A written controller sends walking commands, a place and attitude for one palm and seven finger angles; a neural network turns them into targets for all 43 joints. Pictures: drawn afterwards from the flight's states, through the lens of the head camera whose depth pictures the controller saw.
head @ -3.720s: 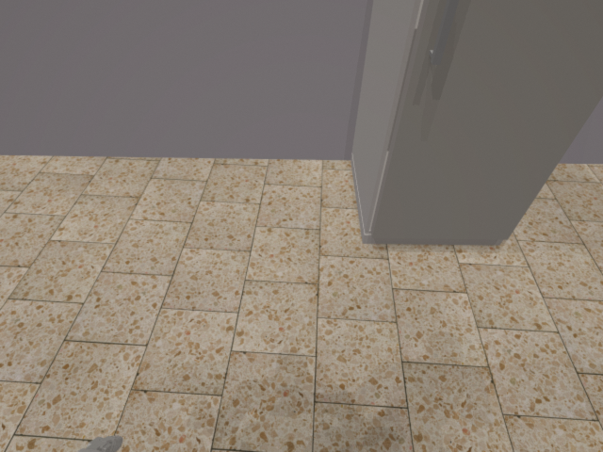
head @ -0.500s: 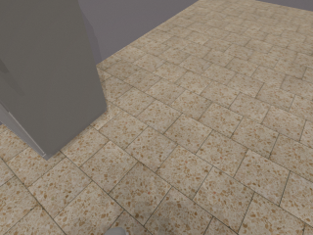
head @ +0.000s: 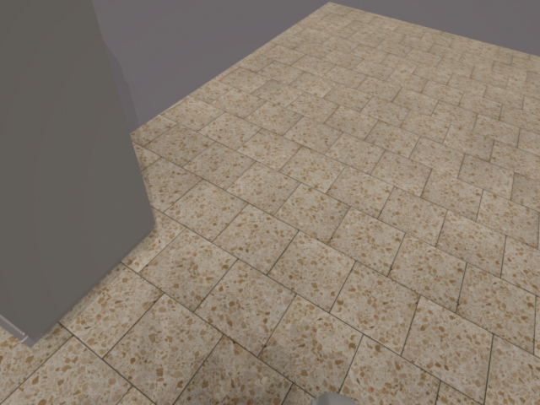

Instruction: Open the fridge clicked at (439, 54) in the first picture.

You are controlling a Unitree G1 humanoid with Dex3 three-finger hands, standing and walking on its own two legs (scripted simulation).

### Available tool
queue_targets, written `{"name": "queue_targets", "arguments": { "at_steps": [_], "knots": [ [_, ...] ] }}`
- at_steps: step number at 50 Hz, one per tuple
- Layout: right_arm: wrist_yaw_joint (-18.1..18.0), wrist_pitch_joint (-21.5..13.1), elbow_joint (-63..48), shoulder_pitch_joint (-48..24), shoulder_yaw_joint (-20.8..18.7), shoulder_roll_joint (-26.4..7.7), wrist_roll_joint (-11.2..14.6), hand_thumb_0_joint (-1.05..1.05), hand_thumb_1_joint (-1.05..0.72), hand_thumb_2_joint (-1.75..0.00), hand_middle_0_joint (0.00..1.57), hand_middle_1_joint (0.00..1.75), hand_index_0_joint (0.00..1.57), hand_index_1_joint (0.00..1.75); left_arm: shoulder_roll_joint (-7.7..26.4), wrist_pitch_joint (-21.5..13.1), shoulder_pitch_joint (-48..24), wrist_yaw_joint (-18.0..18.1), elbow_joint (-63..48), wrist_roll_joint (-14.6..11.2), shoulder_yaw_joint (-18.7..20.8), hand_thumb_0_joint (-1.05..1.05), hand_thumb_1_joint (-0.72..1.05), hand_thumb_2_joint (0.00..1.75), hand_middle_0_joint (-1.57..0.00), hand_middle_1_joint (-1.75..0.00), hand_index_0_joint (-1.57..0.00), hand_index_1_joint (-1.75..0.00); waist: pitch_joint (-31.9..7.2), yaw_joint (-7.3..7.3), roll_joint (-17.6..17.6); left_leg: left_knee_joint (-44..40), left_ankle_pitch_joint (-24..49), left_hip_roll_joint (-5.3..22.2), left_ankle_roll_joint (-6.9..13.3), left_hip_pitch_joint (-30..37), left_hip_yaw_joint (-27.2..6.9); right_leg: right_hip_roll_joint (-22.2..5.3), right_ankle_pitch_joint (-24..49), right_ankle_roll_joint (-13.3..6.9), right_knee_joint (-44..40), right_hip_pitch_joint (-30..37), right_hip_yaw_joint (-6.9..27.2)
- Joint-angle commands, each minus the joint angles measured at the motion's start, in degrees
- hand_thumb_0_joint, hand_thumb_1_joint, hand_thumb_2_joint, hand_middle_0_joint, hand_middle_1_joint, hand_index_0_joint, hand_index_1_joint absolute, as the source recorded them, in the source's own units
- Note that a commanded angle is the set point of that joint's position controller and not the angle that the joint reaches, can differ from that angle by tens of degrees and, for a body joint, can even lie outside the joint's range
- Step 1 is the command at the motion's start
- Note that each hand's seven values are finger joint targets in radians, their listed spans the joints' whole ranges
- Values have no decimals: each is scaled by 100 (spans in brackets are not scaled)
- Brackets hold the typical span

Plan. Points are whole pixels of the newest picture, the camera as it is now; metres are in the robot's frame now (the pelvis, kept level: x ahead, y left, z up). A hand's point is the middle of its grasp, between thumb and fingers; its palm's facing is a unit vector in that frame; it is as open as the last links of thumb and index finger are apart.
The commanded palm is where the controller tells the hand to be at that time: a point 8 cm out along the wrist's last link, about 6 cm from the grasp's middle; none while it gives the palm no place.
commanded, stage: walk to a spot facing it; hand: left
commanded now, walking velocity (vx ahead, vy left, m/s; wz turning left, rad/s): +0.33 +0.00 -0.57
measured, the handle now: out of the picture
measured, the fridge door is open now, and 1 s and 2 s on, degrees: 0 0 0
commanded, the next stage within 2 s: turn to face it in 0.32 s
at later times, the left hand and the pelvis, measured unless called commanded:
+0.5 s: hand (247, 288) +0.38 +0.07 -0.18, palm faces -0.25 -0.95 -0.20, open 7.4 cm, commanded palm none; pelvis +0.22 -0.08 -0.02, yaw -15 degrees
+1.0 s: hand (216, 275) +0.41 +0.14 -0.19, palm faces +0.00 -0.98 -0.18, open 7.4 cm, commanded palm none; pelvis +0.34 -0.04 -0.01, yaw -2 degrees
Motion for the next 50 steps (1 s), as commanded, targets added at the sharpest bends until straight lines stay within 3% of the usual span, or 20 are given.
{"name": "queue_targets", "arguments": {
  "at_steps": [1,12,15,17,18,19,20,21,24,27,30,37,38,40,41,42,43,45,48,50],
  "knots": [
    [-6,-110,-119,420,-118,-536,4,0,-90,-90,20,30,20,30,72,60,103,-39,-319,8,84,0,90,90,-20,-30,-20,-30,397,-20,727,-1610,72,1613,-69,36,-873,-314,545,145,-35,-832,157],
    [3,-18,245,1358,-142,-667,-93,0,-90,-90,20,30,20,30,-48,-37,-1681,-134,-996,-24,-44,0,90,90,-20,-30,-20,-30,873,-555,803,-1113,1912,1879,266,1375,-4,-230,52,14,-2641,-1019,-640],
    [9,13,193,1295,-194,-821,-96,0,-90,-90,20,30,20,30,19,-114,-1347,-121,-933,-25,-26,0,90,90,-20,-30,-20,-30,536,-322,868,-179,4254,1824,159,1557,428,296,-333,-251,-3143,-171,-1083],
    [23,30,38,1033,-256,-1059,-49,0,-90,-90,20,30,20,30,265,-219,-261,-84,-639,10,50,0,90,90,-20,-30,-20,-30,-256,189,955,1456,5408,1664,-77,1421,652,692,-254,-465,-3644,1375,-1305],
    [80,42,-93,880,-250,-1089,12,0,-90,-90,20,30,20,30,617,-300,555,-56,-399,21,154,0,90,90,-20,-30,-20,-30,-807,627,669,2809,4569,1564,-319,386,687,495,445,-611,-4029,3057,-1021],
    [140,43,-317,992,-178,-719,95,0,-90,-90,20,30,20,30,1336,-365,1146,36,-301,-3,297,0,90,90,-20,-30,-20,-30,-1622,792,-706,4593,117,741,-630,-1638,437,-1088,1796,-1231,-4039,4966,1390],
    [84,49,-545,596,-139,-541,119,0,-90,-90,20,30,20,30,1760,-312,1288,119,-249,-166,362,0,90,90,-20,-30,-20,-30,-1959,694,-1099,6059,-2243,109,-767,-2688,-385,-2011,3378,-1794,-4534,5323,3171],
    [39,79,-552,405,-152,-577,131,0,-90,-90,20,30,20,30,1654,-282,910,192,-357,-197,361,0,90,90,-20,-30,-20,-30,-1618,574,-521,6236,-1796,437,-651,-2742,-1088,-2084,3184,-1909,-4714,4779,2696],
    [34,241,-276,335,-92,-348,4,0,-90,-90,20,30,20,30,804,-377,-225,257,-541,-148,46,0,90,90,-20,-30,-20,-30,-460,-49,372,5468,-769,753,-602,-2145,-1426,-1422,3220,-1162,-5001,2380,1094],
    [33,460,49,1052,12,-78,-24,0,-90,-90,20,30,20,30,551,-464,-617,278,-514,-88,-136,0,90,90,-20,-30,-20,-30,-290,-546,-114,4519,-519,605,-650,-1608,-1363,-1050,3618,-820,-5121,1560,-99],
    [57,531,47,959,47,-43,6,0,-90,-90,20,30,20,30,384,-427,-793,262,-530,-94,-203,0,90,90,-20,-30,-20,-30,-215,-616,-489,3630,-54,489,-686,-1354,-1301,-858,2882,-698,-5280,1285,-573],
    [193,492,-518,-397,-12,-351,-12,0,-90,-90,20,30,20,30,729,-210,-491,312,-553,-63,-59,0,90,90,-20,-30,-20,-30,146,-101,-614,1960,-223,344,-623,-1640,-952,-1373,2493,-712,-4783,2274,-533],
    [210,501,-560,-412,-25,-403,-21,0,-90,-90,20,30,20,30,790,-176,-456,318,-569,-63,-40,0,90,90,-20,-30,-20,-30,126,-97,-536,1738,-201,280,-589,-1494,-890,-1398,2414,-653,-4612,2328,-589],
    [226,483,-472,200,-134,-675,-60,0,-90,-90,20,30,20,30,794,-120,-453,332,-631,-103,0,0,90,90,-20,-30,-20,-30,-225,-391,271,751,987,222,-453,-407,-1034,-1220,1778,-317,-3338,2025,-859],
    [207,433,-492,583,-239,-1147,-113,0,-90,-90,20,30,20,30,561,-82,-288,313,-754,-171,-3,0,90,90,-20,-30,-20,-30,-512,-498,1724,156,2905,1201,76,278,-2571,-516,31,124,-2049,1115,-1119],
    [169,448,-478,777,-292,-1523,-75,0,-90,-90,20,30,20,30,403,-54,-370,309,-970,-190,-82,0,90,90,-20,-30,-20,-30,-591,-529,2535,-304,4596,2222,875,488,-3918,114,-2940,384,-636,342,-828],
    [137,494,-468,639,-279,-1470,-45,0,-90,-90,20,30,20,30,556,2,-525,330,-1030,-128,-67,0,90,90,-20,-30,-20,-30,-658,-484,1611,-444,3133,2201,1041,276,-3742,-11,-2755,290,-157,325,-185],
    [74,472,-669,121,-252,-1222,-56,0,-90,-90,20,30,20,30,539,10,-852,285,-1017,-79,9,0,90,90,-20,-30,-20,-30,-411,-391,1267,-598,1788,1682,720,-30,-3611,-172,-1888,339,125,-176,0],
    [52,408,-800,-189,-217,-1137,-27,0,-90,-90,20,30,20,30,523,32,-625,230,-900,-89,44,0,90,90,-20,-30,-20,-30,-646,-238,782,-607,1775,1154,452,-7,-2865,-166,-1105,416,-169,59,92],
    [50,386,-805,-172,-247,-1157,-10,0,-90,-90,20,30,20,30,521,63,-576,234,-860,-93,56,0,90,90,-20,-30,-20,-30,-832,-239,681,-639,1847,1078,463,152,-2811,-159,-931,476,-321,96,108]
  ]
}}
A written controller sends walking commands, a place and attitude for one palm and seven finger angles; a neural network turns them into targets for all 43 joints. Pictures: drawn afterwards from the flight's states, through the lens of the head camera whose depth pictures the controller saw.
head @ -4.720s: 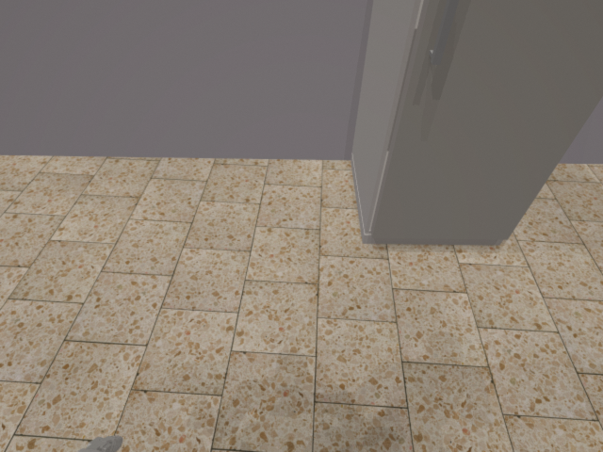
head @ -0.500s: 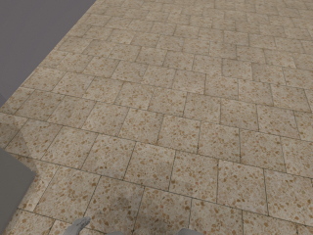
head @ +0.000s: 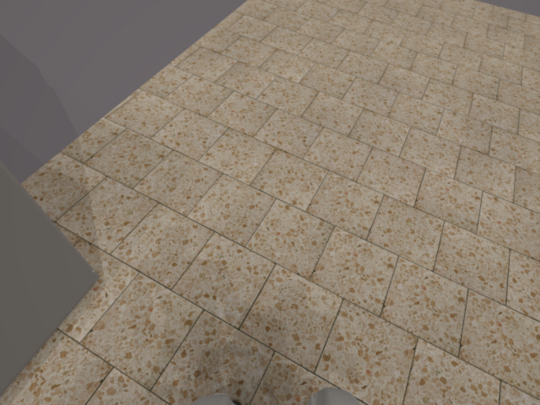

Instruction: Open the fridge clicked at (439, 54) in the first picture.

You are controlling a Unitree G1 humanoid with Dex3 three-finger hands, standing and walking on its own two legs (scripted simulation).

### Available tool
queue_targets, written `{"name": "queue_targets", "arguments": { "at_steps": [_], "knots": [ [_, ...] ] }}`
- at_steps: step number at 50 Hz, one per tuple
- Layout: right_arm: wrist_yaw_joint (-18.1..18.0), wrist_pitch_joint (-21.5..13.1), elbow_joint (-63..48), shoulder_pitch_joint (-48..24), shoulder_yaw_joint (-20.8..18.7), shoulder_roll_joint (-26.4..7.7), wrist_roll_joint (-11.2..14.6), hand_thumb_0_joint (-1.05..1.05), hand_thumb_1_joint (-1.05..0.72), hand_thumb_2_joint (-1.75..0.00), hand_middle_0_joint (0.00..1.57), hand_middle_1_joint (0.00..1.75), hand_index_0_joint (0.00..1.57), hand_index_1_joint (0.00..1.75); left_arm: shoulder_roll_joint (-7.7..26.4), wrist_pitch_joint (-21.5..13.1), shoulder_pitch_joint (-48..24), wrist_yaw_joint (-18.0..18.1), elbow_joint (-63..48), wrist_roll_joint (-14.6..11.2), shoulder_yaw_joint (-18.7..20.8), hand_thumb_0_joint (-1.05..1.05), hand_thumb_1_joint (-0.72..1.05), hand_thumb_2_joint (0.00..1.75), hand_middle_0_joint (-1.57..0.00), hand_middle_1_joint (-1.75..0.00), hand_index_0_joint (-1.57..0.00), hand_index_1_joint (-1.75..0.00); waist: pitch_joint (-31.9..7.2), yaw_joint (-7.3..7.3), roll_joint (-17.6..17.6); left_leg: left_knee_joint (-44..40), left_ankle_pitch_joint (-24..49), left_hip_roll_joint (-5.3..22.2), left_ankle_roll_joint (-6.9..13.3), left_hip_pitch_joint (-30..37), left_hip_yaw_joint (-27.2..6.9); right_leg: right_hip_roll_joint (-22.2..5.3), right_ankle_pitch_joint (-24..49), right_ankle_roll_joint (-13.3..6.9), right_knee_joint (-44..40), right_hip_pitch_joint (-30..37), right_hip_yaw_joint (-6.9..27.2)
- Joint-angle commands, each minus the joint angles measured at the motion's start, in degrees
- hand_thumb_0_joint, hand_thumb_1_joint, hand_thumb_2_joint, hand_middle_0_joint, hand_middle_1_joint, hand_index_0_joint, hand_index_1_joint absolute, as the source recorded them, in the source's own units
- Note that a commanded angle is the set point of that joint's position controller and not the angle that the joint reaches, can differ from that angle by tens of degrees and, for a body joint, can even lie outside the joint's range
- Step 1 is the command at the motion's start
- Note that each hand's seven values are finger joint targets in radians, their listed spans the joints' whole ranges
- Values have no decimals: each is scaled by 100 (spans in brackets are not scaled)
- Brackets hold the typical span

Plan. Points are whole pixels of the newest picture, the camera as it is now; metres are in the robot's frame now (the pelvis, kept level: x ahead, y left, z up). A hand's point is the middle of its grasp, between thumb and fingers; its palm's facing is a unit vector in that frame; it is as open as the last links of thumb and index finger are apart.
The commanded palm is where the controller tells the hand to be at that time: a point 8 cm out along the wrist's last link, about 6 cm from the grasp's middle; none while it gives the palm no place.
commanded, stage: turn to face it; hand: left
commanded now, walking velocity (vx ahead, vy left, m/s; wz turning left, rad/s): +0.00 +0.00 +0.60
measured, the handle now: out of the picture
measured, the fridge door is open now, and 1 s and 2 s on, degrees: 0 0 0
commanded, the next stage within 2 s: take the last steps up to it in 1.78 s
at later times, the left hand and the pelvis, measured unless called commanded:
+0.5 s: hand out of the picture +0.07 +0.15 -0.13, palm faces +0.30 -0.91 -0.29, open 7.4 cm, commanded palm none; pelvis +0.01 -0.08 +0.00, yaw +18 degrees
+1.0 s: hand out of the picture -0.13 +0.13 -0.19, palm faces +0.63 -0.73 -0.25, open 7.4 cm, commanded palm none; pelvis -0.01 -0.05 -0.01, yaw +37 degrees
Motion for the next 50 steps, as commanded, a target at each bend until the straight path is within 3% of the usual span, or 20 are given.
{"name": "queue_targets", "arguments": {
  "at_steps": [1,12,17,19,20,21,22,23,24,26,28,30,38,43,44,45,46,47,48,50],
  "knots": [
    [-66,-106,-323,369,-342,-1129,16,0,-90,-90,20,30,20,30,435,-105,162,43,-457,-12,131,0,90,90,-20,-30,-20,-30,-1232,-46,518,-1458,1706,1399,299,1397,-1862,-118,465,126,-4,-423,316],
    [-17,34,-258,515,-500,-1376,-19,0,-90,-90,20,30,20,30,527,-75,-364,84,-781,-48,106,0,90,90,-20,-30,-20,-30,-901,-250,1062,-1405,1275,1272,508,1323,-2708,111,-30,188,-1426,-191,372],
    [15,118,-436,171,-565,-1478,-30,0,-90,-90,20,30,20,30,553,-95,12,109,-812,-99,74,0,90,90,-20,-30,-20,-30,-1011,-85,1167,-1247,1199,984,374,749,-3006,433,101,23,-2752,901,317],
    [44,149,-529,-83,-574,-1428,10,0,-90,-90,20,30,20,30,686,-139,425,129,-745,-102,109,0,90,90,-20,-30,-20,-30,-996,158,993,-981,745,697,80,16,-2877,420,854,-53,-3978,1936,260],
    [73,167,-595,-105,-552,-1193,45,0,-90,-90,20,30,20,30,939,-174,659,158,-738,-59,174,0,90,90,-20,-30,-20,-30,-1053,270,360,-428,-139,313,-259,-751,-2509,-157,802,-246,-4831,2714,722],
    [76,165,-716,33,-494,-758,78,0,-90,-90,20,30,20,30,1522,-223,586,195,-830,49,273,0,90,90,-20,-30,-20,-30,-940,278,-1525,1163,-1468,-511,-785,-1863,-1232,-1880,9,-843,-5623,3076,2555],
    [69,158,-759,-153,-549,-1094,-24,0,-90,-90,20,30,20,30,1566,-179,237,203,-981,6,199,0,90,90,-20,-30,-20,-30,-659,230,-1320,2362,-1959,-370,-797,-1688,-1025,-2478,358,-1169,-5625,1923,2740],
    [119,205,-742,-2,-558,-1091,-49,0,-90,-90,20,30,20,30,1351,-169,-240,197,-1128,4,130,0,90,90,-20,-30,-20,-30,-436,-53,-735,3059,-1568,-223,-758,-1417,-1138,-2173,287,-1194,-5595,1256,2066],
    [125,268,-614,65,-568,-1016,-57,0,-90,-90,20,30,20,30,1085,-223,-459,210,-1141,-20,141,0,90,90,-20,-30,-20,-30,-367,-182,-1027,3338,-1388,-154,-795,-1456,-1089,-1807,780,-999,-5500,1263,1866],
    [187,286,-419,206,-523,-996,-51,0,-90,-90,20,30,20,30,788,-293,-483,143,-1091,-42,-15,0,90,90,-20,-30,-20,-30,-42,-283,-800,3753,-776,32,-930,-1503,-829,-1244,2284,-801,-5006,1423,723],
    [199,286,-415,183,-478,-936,-20,0,-90,-90,20,30,20,30,783,-338,-46,136,-980,-34,-25,0,90,90,-20,-30,-20,-30,-271,-151,-872,3750,-673,39,-1021,-1567,-672,-1166,3470,-778,-4681,2025,304],
    [200,312,-458,-57,-448,-917,-6,0,-90,-90,20,30,20,30,839,-341,328,147,-858,-25,-15,0,90,90,-20,-30,-20,-30,-344,0,-915,3587,-697,105,-1083,-1549,-565,-1238,4113,-770,-4556,2351,158],
    [218,319,-646,-896,-295,-854,20,0,-90,-90,20,30,20,30,1098,-251,875,138,-683,41,37,0,90,90,-20,-30,-20,-30,-379,314,-1061,2203,-1121,228,-1007,-1039,-146,-1543,4269,-997,-4381,2576,-101],
    [200,184,-650,-636,-246,-879,54,0,-90,-90,20,30,20,30,1287,-195,728,112,-639,45,146,0,90,90,-20,-30,-20,-30,-724,219,-1229,434,-878,110,-764,74,230,-1658,4346,-862,-3732,2506,-489],
    [193,149,-590,-350,-283,-1008,31,0,-90,-90,20,30,20,30,1283,-188,667,97,-616,3,160,0,90,90,-20,-30,-20,-30,-900,51,-907,-269,-311,84,-704,687,203,-1579,4154,-673,-3194,2310,-701],
    [187,92,-470,161,-375,-1327,8,0,-90,-90,20,30,20,30,1212,-172,641,74,-675,-51,149,0,90,90,-20,-30,-20,-30,-1244,-250,-209,-855,841,387,-517,1865,-231,-1392,3444,-380,-2132,1494,-886],
    [140,27,-432,589,-557,-2050,-8,0,-90,-90,20,30,20,30,800,-173,521,16,-933,-104,80,0,90,90,-20,-30,-20,-30,-1457,-476,1734,-953,3339,2088,251,2992,-2435,-476,-417,129,-736,-405,-938],
    [102,75,-274,903,-579,-2256,89,0,-90,-90,20,30,20,30,762,-105,167,59,-1090,-56,-1,0,90,90,-20,-30,-20,-30,-1575,-564,1701,-851,4818,2556,803,2890,-2720,-312,-1513,155,-99,-762,-247],
    [68,86,-285,738,-531,-2076,69,0,-90,-90,20,30,20,30,835,-60,99,71,-1096,-32,26,0,90,90,-20,-30,-20,-30,-1362,-447,1156,-843,4319,2478,871,2603,-2260,-456,-1228,104,151,-786,-30],
    [-22,59,-455,125,-436,-1689,24,0,-90,-90,20,30,20,30,846,-39,-83,70,-905,-29,84,0,90,90,-20,-30,-20,-30,-836,-292,1279,-1030,3307,1804,557,1787,-2042,-432,-509,163,270,-719,192]
  ]
}}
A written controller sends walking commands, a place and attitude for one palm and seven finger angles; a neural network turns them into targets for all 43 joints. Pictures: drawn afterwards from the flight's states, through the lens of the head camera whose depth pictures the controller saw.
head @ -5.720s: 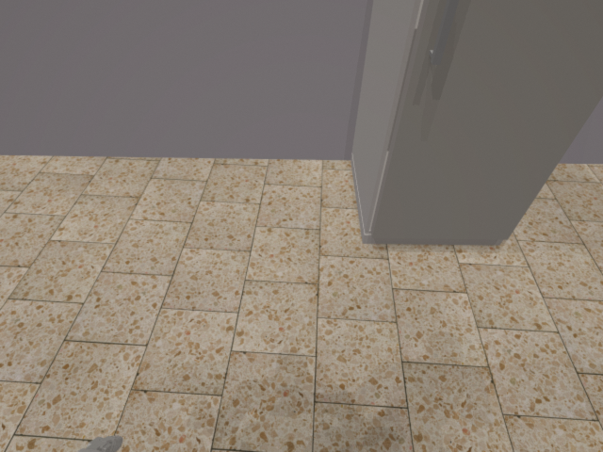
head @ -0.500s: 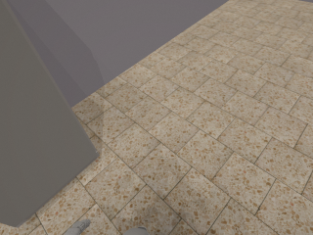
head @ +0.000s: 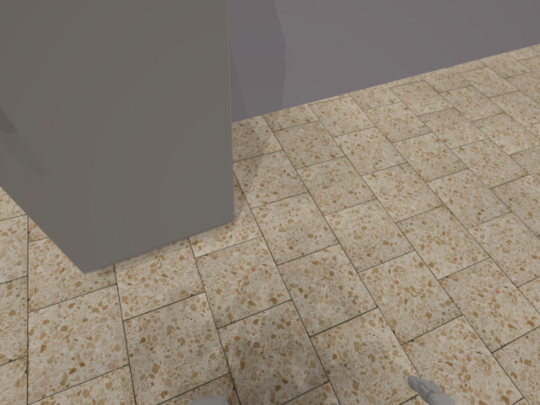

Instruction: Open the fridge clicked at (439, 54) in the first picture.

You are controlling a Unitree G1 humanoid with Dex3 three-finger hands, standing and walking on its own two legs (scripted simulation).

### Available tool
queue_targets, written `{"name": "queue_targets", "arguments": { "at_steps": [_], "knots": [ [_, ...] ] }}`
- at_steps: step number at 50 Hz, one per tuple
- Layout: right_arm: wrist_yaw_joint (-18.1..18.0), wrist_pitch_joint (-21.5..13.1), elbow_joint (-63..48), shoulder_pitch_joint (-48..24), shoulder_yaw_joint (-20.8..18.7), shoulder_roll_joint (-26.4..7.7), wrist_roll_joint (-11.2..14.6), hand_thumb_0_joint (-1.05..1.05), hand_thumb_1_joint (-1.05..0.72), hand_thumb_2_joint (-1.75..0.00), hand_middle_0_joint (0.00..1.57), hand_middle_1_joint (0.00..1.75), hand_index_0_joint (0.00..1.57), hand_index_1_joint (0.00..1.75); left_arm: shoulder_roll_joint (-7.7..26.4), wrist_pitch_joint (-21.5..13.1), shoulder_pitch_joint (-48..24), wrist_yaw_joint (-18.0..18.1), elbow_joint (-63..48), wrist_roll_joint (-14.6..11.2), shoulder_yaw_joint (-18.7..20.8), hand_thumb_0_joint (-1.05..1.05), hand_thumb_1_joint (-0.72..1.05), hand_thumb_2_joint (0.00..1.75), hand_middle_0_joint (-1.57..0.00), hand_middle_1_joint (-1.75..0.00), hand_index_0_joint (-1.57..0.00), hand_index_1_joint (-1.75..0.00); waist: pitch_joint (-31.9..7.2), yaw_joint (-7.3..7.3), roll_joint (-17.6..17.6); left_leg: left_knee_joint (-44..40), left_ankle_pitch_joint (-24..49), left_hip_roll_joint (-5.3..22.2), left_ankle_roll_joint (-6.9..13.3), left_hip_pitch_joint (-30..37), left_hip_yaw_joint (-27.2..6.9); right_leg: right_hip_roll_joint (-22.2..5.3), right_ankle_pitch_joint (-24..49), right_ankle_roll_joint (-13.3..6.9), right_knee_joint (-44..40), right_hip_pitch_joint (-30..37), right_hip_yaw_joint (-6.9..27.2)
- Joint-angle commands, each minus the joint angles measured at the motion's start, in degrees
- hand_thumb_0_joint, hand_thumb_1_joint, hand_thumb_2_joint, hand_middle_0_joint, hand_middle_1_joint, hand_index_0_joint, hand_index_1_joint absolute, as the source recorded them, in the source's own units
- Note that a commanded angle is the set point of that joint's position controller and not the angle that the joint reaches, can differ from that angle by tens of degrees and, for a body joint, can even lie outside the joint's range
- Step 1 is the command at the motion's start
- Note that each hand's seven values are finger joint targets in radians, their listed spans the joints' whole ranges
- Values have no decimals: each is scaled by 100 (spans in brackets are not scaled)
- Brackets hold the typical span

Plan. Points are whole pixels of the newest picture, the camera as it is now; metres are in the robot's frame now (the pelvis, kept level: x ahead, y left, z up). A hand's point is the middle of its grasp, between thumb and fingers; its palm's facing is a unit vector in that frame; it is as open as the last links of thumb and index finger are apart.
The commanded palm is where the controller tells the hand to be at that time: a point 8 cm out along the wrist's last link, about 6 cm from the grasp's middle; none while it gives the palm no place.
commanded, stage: turn to face it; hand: left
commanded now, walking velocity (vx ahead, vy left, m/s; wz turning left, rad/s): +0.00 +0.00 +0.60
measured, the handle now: out of the picture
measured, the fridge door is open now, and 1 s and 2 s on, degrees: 0 0 0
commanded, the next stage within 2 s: take the last steps up to it in 0.78 s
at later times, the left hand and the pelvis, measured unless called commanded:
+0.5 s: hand out of the picture +0.10 +0.21 -0.12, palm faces +0.25 -0.93 -0.28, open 7.4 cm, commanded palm none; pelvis +0.00 -0.03 +0.01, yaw +16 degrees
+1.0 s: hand out of the picture -0.14 +0.18 -0.17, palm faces +0.53 -0.81 -0.24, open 7.4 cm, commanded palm none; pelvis -0.03 +0.00 +0.00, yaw +28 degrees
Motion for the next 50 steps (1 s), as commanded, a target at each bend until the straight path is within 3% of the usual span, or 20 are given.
{"name": "queue_targets", "arguments": {
  "at_steps": [1,5,11,18,22,23,24,25,26,29,31,35,41,43,45,46,47,48,49,50],
  "knots": [
    [-198,-43,-215,521,-309,-1161,-50,0,-90,-90,20,30,20,30,526,-206,-606,11,-708,-3,141,0,90,90,-20,-30,-20,-30,-744,-465,1275,-1585,3772,1612,609,1113,-1820,39,563,110,1122,-1245,761],
    [-180,-87,-277,410,-286,-1119,-42,0,-90,-90,20,30,20,30,484,-184,-371,-15,-577,1,143,0,90,90,-20,-30,-20,-30,-761,-294,956,-1807,3035,1288,505,870,-1718,196,1085,166,738,-923,763],
    [-159,-49,-209,724,-351,-1111,-61,0,-90,-90,20,30,20,30,490,-183,-851,32,-809,-5,141,0,90,90,-20,-30,-20,-30,-683,-439,1094,-1885,2349,1259,639,936,-2344,332,1042,227,92,-996,893],
    [-174,-4,-144,973,-427,-1146,-96,0,-90,-90,20,30,20,30,336,-253,-1183,67,-1035,-68,60,0,90,90,-20,-30,-20,-30,-973,-527,1211,-1479,3205,1163,727,1012,-2990,725,670,94,-1195,-356,915],
    [-161,25,-192,803,-436,-1047,-58,0,-90,-90,20,30,20,30,389,-325,-677,112,-940,-114,64,0,90,90,-20,-30,-20,-30,-1223,-282,1153,-1100,3234,830,431,524,-3046,890,1514,-29,-2848,887,838],
    [-148,22,-201,790,-420,-955,-20,0,-90,-90,20,30,20,30,493,-375,-493,128,-903,-104,89,0,90,90,-20,-30,-20,-30,-1321,-179,884,-828,2706,617,179,145,-2880,710,2098,-67,-3648,1548,928],
    [-110,7,-227,888,-384,-662,42,0,-90,-90,20,30,20,30,880,-439,-347,165,-871,-39,148,0,90,90,-20,-30,-20,-30,-1460,-128,-121,-69,1286,202,-195,-866,-2299,-322,2423,-321,-4117,2569,1804],
    [-115,6,-366,895,-340,-424,17,0,-90,-90,20,30,20,30,1229,-448,-325,190,-880,25,200,0,90,90,-20,-30,-20,-30,-1247,-108,-1332,1162,-1254,-571,-613,-1837,-1115,-1744,3533,-979,-4049,2645,2997],
    [-139,59,-334,843,-411,-695,-51,0,-90,-90,20,30,20,30,1156,-414,-338,186,-922,3,164,0,90,90,-20,-30,-20,-30,-1128,-131,-718,2241,-1473,-327,-577,-1569,-1216,-1960,3856,-1363,-3969,1775,2763],
    [-51,210,5,1092,-415,-594,-78,0,-90,-90,20,30,20,30,582,-426,-1124,176,-1009,-31,45,0,90,90,-20,-30,-20,-30,-510,-554,-497,3259,-519,9,-675,-1516,-1046,-961,3716,-1099,-3887,1104,1528],
    [-19,223,49,1021,-359,-500,-73,0,-90,-90,20,30,20,30,483,-478,-849,138,-908,-18,9,0,90,90,-20,-30,-20,-30,-383,-468,-596,3326,-190,43,-746,-1534,-844,-723,4118,-981,-3800,1155,1040],
    [-26,235,-1,592,-296,-433,-59,0,-90,-90,20,30,20,30,614,-474,-307,136,-664,30,56,0,90,90,-20,-30,-20,-30,-296,-229,-749,2683,-333,164,-818,-1414,-630,-833,4134,-1098,-3796,1332,964],
    [-51,155,-65,85,-156,-302,5,0,-90,-90,20,30,20,30,848,-422,201,109,-370,96,120,0,90,90,-20,-30,-20,-30,-506,30,-1092,980,-694,81,-719,-675,-211,-907,5080,-1186,-3412,1602,831],
    [-70,114,-19,175,-137,-289,26,0,-90,-90,20,30,20,30,880,-409,182,108,-300,93,136,0,90,90,-20,-30,-20,-30,-632,-33,-1146,420,-526,14,-649,-293,-110,-919,5180,-1133,-3243,1577,798],
    [-91,25,136,625,-112,-356,10,0,-90,-90,20,30,20,30,854,-394,2,105,-252,35,143,0,90,90,-20,-30,-20,-30,-882,-293,-810,-922,481,8,-582,668,-48,-791,4461,-807,-2810,1290,599],
    [-87,-53,229,905,-151,-615,-16,0,-90,-90,20,30,20,30,721,-370,-11,86,-258,-27,127,0,90,90,-20,-30,-20,-30,-1119,-446,-132,-1568,1142,292,-493,1487,-284,-589,3574,-549,-2174,832,318],
    [-104,-109,236,1119,-274,-1208,-80,0,-90,-90,20,30,20,30,361,-339,121,41,-380,-70,68,0,90,90,-20,-30,-20,-30,-1324,-529,1601,-1803,1885,1614,43,2326,-1998,145,1058,-175,-1032,-543,-92],
    [-123,-52,303,1398,-337,-1529,-71,0,-90,-90,20,30,20,30,183,-315,-184,28,-509,-5,-36,0,90,90,-20,-30,-20,-30,-1159,-672,2187,-2020,2150,2272,665,2153,-2686,430,-688,-112,-158,-1181,108],
    [-123,-22,294,1380,-304,-1454,-88,0,-90,-90,20,30,20,30,301,-295,-419,7,-565,35,-5,0,90,90,-20,-30,-20,-30,-844,-700,1581,-2142,995,2359,848,1687,-2521,278,-518,-232,368,-1236,377],
    [-183,-84,314,1200,-233,-1136,-92,0,-90,-90,20,30,20,30,289,-272,-540,-6,-415,67,15,0,90,90,-20,-30,-20,-30,-602,-658,1840,-2432,292,1957,714,1386,-2443,211,-115,-222,538,-1414,543]
  ]
}}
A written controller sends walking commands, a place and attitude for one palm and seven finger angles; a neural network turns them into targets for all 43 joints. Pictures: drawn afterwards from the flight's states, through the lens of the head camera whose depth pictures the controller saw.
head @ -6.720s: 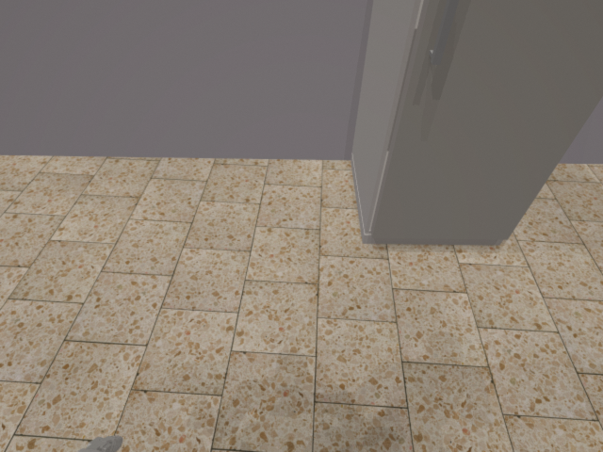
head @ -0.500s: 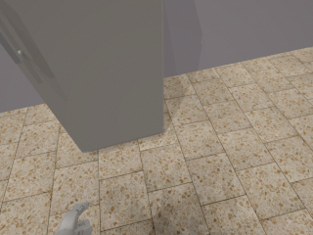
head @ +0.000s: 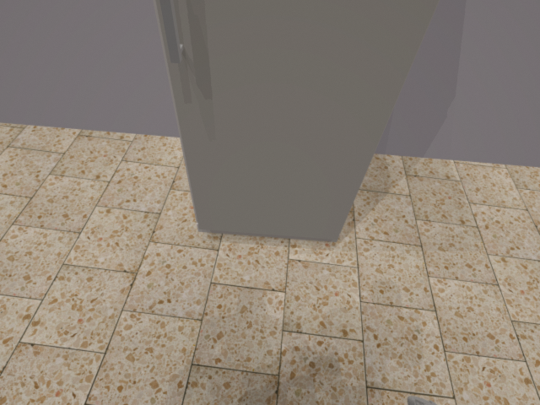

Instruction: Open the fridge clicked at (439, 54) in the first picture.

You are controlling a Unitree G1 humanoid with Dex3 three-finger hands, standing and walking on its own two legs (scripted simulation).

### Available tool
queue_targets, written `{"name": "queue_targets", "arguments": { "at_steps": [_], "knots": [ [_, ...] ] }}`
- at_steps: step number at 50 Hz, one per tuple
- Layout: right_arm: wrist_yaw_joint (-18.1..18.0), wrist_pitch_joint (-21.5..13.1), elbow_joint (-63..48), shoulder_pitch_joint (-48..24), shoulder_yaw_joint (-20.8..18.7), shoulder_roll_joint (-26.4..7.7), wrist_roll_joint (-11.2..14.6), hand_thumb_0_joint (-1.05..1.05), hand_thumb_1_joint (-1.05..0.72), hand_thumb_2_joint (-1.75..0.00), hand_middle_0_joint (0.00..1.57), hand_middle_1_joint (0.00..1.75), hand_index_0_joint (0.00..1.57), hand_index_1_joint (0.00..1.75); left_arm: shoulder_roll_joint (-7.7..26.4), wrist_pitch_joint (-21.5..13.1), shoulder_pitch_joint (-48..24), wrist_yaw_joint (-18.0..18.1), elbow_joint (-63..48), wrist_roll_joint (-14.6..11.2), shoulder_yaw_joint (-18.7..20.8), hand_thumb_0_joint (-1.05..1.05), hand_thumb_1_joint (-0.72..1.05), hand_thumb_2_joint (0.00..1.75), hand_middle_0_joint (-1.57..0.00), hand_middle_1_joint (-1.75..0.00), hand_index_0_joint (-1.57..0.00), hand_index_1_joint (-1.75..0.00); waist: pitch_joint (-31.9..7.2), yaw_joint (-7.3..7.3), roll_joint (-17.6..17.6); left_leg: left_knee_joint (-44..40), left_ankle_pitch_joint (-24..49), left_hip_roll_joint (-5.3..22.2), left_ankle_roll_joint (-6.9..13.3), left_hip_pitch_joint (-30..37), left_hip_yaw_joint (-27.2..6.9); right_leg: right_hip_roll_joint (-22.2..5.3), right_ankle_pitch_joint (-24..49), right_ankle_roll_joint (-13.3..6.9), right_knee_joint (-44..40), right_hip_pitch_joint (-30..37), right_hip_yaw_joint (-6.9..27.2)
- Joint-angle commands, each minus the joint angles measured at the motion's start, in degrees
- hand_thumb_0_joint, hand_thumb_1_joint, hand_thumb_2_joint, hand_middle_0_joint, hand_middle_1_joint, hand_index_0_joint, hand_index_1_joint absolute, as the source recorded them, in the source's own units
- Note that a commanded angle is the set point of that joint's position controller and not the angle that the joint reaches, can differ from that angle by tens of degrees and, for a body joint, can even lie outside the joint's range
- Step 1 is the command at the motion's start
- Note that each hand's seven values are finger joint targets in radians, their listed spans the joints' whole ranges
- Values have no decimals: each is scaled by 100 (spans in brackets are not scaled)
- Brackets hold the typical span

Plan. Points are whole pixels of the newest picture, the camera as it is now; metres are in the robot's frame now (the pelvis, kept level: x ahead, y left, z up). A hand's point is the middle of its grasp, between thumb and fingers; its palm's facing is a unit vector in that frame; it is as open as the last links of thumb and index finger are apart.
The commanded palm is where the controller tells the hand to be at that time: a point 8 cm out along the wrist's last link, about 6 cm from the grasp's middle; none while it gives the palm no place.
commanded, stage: take the last steps up to it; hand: left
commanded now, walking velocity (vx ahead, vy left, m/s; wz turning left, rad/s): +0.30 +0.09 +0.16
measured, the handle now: out of the picture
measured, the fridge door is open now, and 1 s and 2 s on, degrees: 0 0 0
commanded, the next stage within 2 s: come to a stop and stand still in 0.92 s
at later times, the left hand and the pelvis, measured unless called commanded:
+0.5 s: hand (179, 359) +0.20 +0.17 -0.15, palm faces +0.03 -0.97 -0.23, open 7.4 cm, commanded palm none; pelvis +0.11 -0.01 +0.00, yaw +3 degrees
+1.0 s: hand (184, 395) +0.15 +0.15 -0.16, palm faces +0.25 -0.96 -0.15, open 7.4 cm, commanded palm none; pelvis +0.26 +0.03 +0.01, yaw +7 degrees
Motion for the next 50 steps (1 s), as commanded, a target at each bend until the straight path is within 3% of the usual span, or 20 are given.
{"name": "queue_targets", "arguments": {
  "at_steps": [1,3,4,6,15,20,22,23,24,25,26,27,28,29,31,32,40,47,48,50],
  "knots": [
    [-162,-97,-54,848,-205,-1021,-51,0,-90,-90,20,30,20,30,479,-161,-778,-70,-600,47,116,0,90,90,-20,-30,-20,-30,-81,-606,1684,-2260,-247,1719,819,678,-2157,76,48,-64,1884,-1813,457],
    [-174,-190,-100,668,-113,-791,-29,0,-90,-90,20,30,20,30,384,-210,-472,-152,-387,50,78,0,90,90,-20,-30,-20,-30,110,-407,1328,-2360,-68,1390,724,529,-1724,79,712,-42,1987,-1734,380],
    [-178,-239,-71,748,-101,-761,-8,0,-90,-90,20,30,20,30,373,-237,-348,-179,-290,57,67,0,90,90,-20,-30,-20,-30,4,-379,1062,-2371,144,1329,741,624,-1636,84,876,-15,1967,-1687,345],
    [-177,-296,7,971,-108,-731,11,0,-90,-90,20,30,20,30,324,-248,-251,-174,-228,54,37,0,90,90,-20,-30,-20,-30,-104,-369,1033,-2371,492,1233,770,836,-1446,108,1059,42,1827,-1705,305],
    [-219,-428,459,1814,-126,-494,-8,0,-90,-90,20,30,20,30,124,-320,-1045,-162,-473,35,-10,0,90,90,-20,-30,-20,-30,304,-523,876,-2594,673,1461,1143,1120,-1713,29,1264,64,491,-1975,395],
    [-224,-445,690,1941,-115,-511,-54,0,-90,-90,20,30,20,30,-51,-438,-1169,-170,-560,3,-23,0,90,90,-20,-30,-20,-30,244,-469,831,-2135,1434,1443,1079,918,-1535,289,1070,-90,-785,-1015,194],
    [-227,-431,777,1873,-104,-495,-46,0,-90,-90,20,30,20,30,-30,-505,-505,-164,-329,9,26,0,90,90,-20,-30,-20,-30,-40,-159,598,-1406,1488,1169,817,464,-1172,498,1563,-159,-1550,258,44],
    [-211,-454,818,1936,-88,-400,-8,0,-90,-90,20,30,20,30,159,-578,100,-147,-111,31,72,0,90,90,-20,-30,-20,-30,-335,70,256,-539,1501,800,605,128,-883,457,1755,-221,-1954,1232,177],
    [-150,-490,748,2038,-54,-170,51,0,-90,-90,20,30,20,30,672,-674,842,-84,87,80,180,0,90,90,-20,-30,-20,-30,-869,340,-829,951,574,341,303,-924,-426,-684,1196,-596,-2419,2560,1530],
    [-129,-494,549,2066,-45,-56,35,0,-90,-90,20,30,20,30,1107,-670,1376,-34,227,33,277,0,90,90,-20,-30,-20,-30,-1095,358,-1657,2388,-1326,-218,116,-1926,-206,-1967,1228,-1086,-3163,2974,3505],
    [-114,-438,553,1861,-133,-330,-7,0,-90,-90,20,30,20,30,1019,-645,1196,-8,185,-46,280,0,90,90,-20,-30,-20,-30,-772,313,-905,3136,-1244,103,140,-2043,-563,-2026,404,-1289,-3490,2332,3590],
    [-79,-417,602,1655,-154,-241,-15,0,-90,-90,20,30,20,30,788,-666,675,-6,106,-53,235,0,90,90,-20,-30,-20,-30,-302,178,-739,3432,-676,347,145,-2129,-640,-1787,-266,-1207,-3680,1586,3322],
    [-62,-383,599,1505,-152,-87,-25,0,-90,-90,20,30,20,30,495,-659,333,7,26,-40,149,0,90,90,-20,-30,-20,-30,118,12,-293,3537,-269,458,109,-2182,-619,-1633,-334,-1128,-3766,962,2966],
    [-39,-326,668,1578,-142,31,-40,0,-90,-90,20,30,20,30,248,-666,107,27,-9,-38,86,0,90,90,-20,-30,-20,-30,266,-154,-42,3445,84,590,63,-2029,-628,-1422,151,-1025,-3773,618,2270],
    [-11,-230,784,1829,-95,267,-59,0,-90,-90,20,30,20,30,-53,-726,85,17,25,-21,-22,0,90,90,-20,-30,-20,-30,272,-356,-180,3169,561,596,-77,-1750,-459,-914,1424,-776,-3773,309,1176],
    [-6,-192,802,1871,-94,297,-60,0,-90,-90,20,30,20,30,-113,-741,203,15,85,-19,-48,0,90,90,-20,-30,-20,-30,280,-372,-343,3056,673,599,-137,-1714,-368,-833,1714,-752,-3795,242,936],
    [100,-185,357,859,-106,203,-56,0,-90,-90,20,30,20,30,76,-845,785,39,366,1,-38,0,90,90,-20,-30,-20,-30,90,-221,-344,1835,1145,703,-361,-2297,-96,-828,3705,-970,-3506,1188,547],
    [136,-274,47,42,-30,227,-11,0,-90,-90,20,30,20,30,180,-740,1066,109,605,51,-20,0,90,90,-20,-30,-20,-30,285,-35,-577,388,772,466,-134,-1438,163,-994,4452,-920,-3040,1281,474],
    [120,-294,49,101,-28,197,-5,0,-90,-90,20,30,20,30,187,-716,1062,119,623,51,-13,0,90,90,-20,-30,-20,-30,187,-72,-625,190,660,374,-74,-1172,192,-965,4666,-900,-2819,1338,475],
    [32,-372,363,1113,-81,-40,-45,0,-90,-90,20,30,20,30,195,-675,899,131,611,24,5,0,90,90,-20,-30,-20,-30,-414,-536,-204,-710,1234,172,25,383,274,-663,4733,-678,-1447,1069,127]
  ]
}}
